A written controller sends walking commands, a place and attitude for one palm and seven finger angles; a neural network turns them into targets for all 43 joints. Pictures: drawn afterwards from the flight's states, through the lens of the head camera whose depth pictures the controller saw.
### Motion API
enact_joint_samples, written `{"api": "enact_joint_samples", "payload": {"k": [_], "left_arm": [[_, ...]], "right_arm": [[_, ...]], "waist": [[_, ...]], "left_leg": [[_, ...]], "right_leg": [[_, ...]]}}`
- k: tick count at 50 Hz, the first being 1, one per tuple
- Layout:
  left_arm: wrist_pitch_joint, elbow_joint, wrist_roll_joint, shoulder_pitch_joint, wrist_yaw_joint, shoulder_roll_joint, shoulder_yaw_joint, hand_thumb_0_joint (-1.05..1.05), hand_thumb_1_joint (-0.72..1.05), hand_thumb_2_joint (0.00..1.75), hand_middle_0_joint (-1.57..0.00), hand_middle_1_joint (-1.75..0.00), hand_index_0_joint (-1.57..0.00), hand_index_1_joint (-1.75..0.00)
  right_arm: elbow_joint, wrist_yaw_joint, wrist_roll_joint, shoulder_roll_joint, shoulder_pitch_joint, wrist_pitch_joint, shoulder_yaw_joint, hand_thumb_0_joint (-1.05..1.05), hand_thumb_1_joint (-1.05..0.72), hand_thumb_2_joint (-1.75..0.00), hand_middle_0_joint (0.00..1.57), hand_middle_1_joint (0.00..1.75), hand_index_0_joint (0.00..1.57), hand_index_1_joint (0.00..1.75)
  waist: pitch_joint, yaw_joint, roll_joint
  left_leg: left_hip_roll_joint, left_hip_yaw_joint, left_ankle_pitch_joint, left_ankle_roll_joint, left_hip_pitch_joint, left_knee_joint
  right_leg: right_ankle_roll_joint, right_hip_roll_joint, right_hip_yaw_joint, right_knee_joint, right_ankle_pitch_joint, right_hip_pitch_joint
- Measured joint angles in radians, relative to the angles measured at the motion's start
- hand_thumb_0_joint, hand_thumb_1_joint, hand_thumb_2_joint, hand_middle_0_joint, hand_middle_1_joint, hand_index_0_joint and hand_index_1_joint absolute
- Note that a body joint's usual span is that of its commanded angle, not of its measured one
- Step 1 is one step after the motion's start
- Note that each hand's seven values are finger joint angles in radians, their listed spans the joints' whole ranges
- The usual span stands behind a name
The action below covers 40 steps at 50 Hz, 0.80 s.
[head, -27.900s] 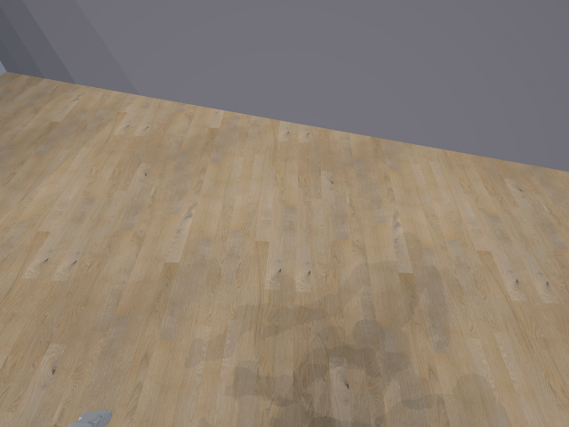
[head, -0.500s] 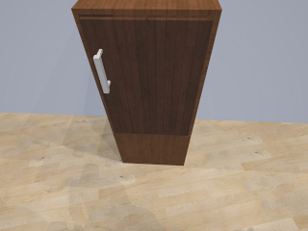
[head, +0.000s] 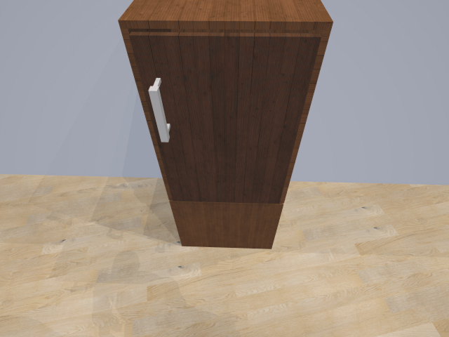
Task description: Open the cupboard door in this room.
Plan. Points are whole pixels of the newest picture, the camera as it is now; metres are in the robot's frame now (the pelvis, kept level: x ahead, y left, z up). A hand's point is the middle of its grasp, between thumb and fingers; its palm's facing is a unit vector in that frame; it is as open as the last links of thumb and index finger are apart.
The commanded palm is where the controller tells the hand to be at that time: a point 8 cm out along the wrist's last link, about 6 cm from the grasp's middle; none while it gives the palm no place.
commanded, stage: come to a stop and stand still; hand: left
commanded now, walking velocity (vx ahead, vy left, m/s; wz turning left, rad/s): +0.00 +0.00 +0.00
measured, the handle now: (161, 111) +0.59 +0.20 +0.07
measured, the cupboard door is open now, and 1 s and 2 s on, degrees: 0 0 0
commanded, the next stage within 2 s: look again from close up in 0.04 s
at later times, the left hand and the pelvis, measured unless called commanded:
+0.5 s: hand out of the picture +0.02 +0.15 -0.17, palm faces +0.01 -0.98 -0.21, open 7.4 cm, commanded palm none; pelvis +0.01 -0.03 +0.00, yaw +0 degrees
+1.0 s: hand out of the picture +0.01 +0.14 -0.18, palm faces +0.03 -0.98 -0.20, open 7.4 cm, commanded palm none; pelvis +0.01 -0.03 +0.00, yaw +1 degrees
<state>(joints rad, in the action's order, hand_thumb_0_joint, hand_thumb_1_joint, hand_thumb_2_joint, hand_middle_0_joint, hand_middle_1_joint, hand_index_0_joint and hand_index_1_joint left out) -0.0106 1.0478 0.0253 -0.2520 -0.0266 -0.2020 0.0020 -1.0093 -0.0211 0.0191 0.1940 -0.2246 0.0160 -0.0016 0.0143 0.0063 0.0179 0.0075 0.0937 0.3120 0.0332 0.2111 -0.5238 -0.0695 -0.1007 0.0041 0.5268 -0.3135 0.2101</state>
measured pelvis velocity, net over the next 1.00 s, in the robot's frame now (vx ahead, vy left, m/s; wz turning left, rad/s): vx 0.01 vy -0.03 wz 0.02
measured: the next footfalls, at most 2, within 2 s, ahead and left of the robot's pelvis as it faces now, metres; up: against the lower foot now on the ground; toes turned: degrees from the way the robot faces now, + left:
none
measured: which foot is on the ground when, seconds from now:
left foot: down 0.00-1.00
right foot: down 0.00-1.00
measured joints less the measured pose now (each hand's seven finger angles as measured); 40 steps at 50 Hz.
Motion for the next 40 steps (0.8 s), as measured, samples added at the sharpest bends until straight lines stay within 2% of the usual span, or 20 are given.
{"api": "enact_joint_samples", "payload": {"k": [6, 22, 40], "left_arm": [[0.002, 0.005, -0.001, 0.003, 0.003, 0.005, -0.004, 0.01, 0.91, 0.9, -0.2, -0.29, -0.2, -0.3], [0.011, 0.038, -0.002, 0.001, 0.006, 0.028, -0.006, 0.01, 0.91, 0.9, -0.2, -0.3, -0.2, -0.3], [0.017, 0.049, -0.003, -0.003, 0.007, 0.03, 0.004, 0.01, 0.91, 0.9, -0.2, -0.3, -0.2, -0.3]], "right_arm": [[-0.023, 0.001, -0.001, -0.001, -0.003, 0.0, -0.002, 0.0, -0.92, -0.9, 0.2, 0.3, 0.2, 0.3], [-0.088, -0.003, -0.004, -0.021, -0.023, -0.004, -0.002, 0.0, -0.91, -0.9, 0.19, 0.3, 0.2, 0.3], [-0.105, -0.008, -0.002, -0.027, -0.017, -0.001, 0.0, 0.0, -0.91, -0.9, 0.19, 0.3, 0.2, 0.3]], "waist": [[0.011, -0.003, -0.006], [0.021, -0.009, -0.017], [0.012, -0.002, -0.021]], "left_leg": [[-0.008, -0.003, -0.009, -0.01, -0.006, 0.017], [-0.04, -0.023, -0.014, -0.046, -0.017, 0.033], [-0.062, -0.042, -0.019, -0.07, -0.026, 0.045]], "right_leg": [[0.002, 0.008, -0.003, -0.009, 0.003, -0.002], [0.035, 0.041, -0.024, -0.015, -0.005, -0.014], [0.06, 0.063, -0.045, -0.023, -0.008, -0.027]]}}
